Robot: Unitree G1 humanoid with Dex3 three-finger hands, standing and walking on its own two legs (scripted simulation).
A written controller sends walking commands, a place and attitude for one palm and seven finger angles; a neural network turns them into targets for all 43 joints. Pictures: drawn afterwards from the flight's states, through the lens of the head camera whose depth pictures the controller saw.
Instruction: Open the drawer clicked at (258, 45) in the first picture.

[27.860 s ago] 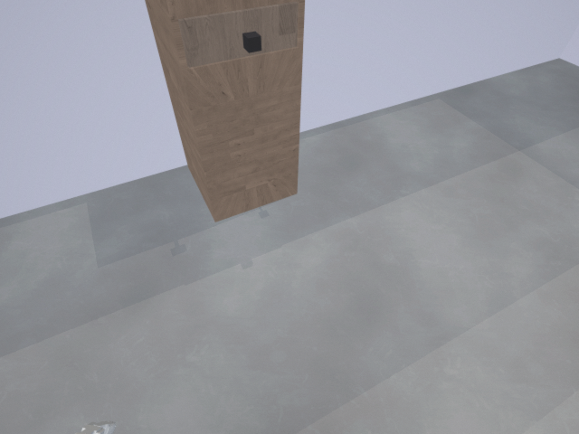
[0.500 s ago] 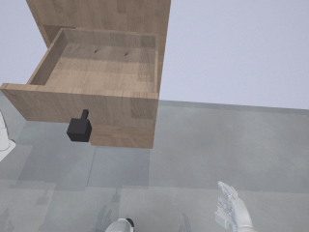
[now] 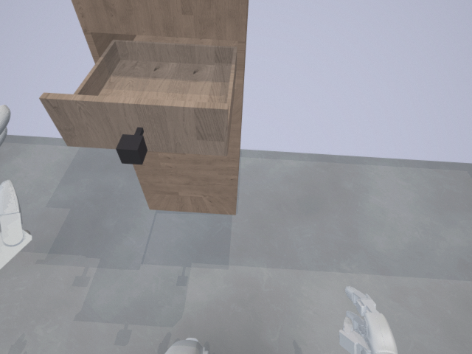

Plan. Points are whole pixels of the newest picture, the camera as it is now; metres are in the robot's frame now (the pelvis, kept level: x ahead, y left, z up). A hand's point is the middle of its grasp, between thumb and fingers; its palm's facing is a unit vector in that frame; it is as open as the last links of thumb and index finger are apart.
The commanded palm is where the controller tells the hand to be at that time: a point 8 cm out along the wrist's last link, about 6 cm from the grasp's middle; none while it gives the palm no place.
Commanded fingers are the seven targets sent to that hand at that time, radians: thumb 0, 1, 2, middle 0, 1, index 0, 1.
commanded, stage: stop stepping back and stand still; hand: left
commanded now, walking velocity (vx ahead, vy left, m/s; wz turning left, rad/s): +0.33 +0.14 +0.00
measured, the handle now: (135, 142) +0.51 +0.24 +0.04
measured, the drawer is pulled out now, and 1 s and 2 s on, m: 0.29 0.29 0.29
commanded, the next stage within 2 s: let the arm hang, fingers relaxed in 0.60 s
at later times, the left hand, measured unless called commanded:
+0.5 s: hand out of the picture +0.13 +0.24 +0.23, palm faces +0.49 -0.76 -0.43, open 7.4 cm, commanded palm +0.07 +0.28 +0.23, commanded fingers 0.00 0.90 0.90 -0.20 -0.30 -0.20 -0.30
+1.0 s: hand out of the picture +0.01 +0.18 -0.16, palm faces +0.12 -0.98 -0.17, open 7.0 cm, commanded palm none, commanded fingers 0.00 0.90 0.90 -0.20 -0.30 -0.20 -0.30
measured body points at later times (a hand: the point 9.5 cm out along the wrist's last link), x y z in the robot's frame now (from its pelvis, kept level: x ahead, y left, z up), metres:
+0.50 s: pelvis -0.04 +0.00 +0.01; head -0.06 +0.00 +0.46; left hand +0.10 +0.28 +0.25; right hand +0.11 -0.24 -0.08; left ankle -0.05 +0.11 -0.72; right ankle +0.00 -0.08 -0.73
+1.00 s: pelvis -0.05 +0.01 +0.00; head -0.03 +0.02 +0.45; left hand +0.00 +0.24 -0.14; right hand +0.03 -0.22 -0.14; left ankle -0.04 +0.12 -0.73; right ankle +0.00 -0.08 -0.73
